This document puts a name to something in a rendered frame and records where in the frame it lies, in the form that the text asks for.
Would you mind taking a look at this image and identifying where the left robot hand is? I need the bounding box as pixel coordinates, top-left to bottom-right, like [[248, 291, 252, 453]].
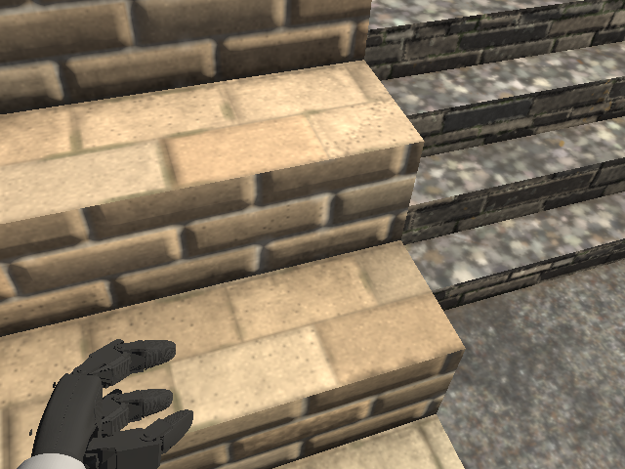
[[29, 339, 193, 469]]

